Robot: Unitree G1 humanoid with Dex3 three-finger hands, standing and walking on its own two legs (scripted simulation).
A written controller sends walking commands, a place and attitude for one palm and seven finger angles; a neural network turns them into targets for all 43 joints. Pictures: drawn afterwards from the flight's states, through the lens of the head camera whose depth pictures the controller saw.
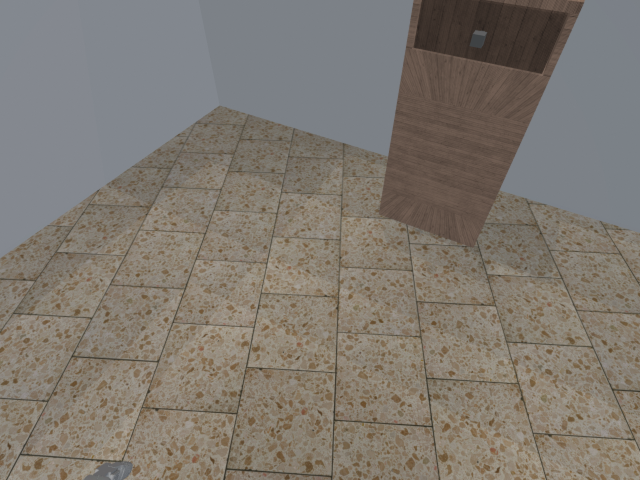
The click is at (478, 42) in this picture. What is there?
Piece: drawer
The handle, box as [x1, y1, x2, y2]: [470, 30, 486, 47]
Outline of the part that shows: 475,30 472,35 470,45 481,47 486,32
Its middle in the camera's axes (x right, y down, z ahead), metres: +0.45 -0.57 +1.10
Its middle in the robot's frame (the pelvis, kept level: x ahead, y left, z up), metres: +1.24 -0.38 +0.06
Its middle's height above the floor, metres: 0.83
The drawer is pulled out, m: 0.00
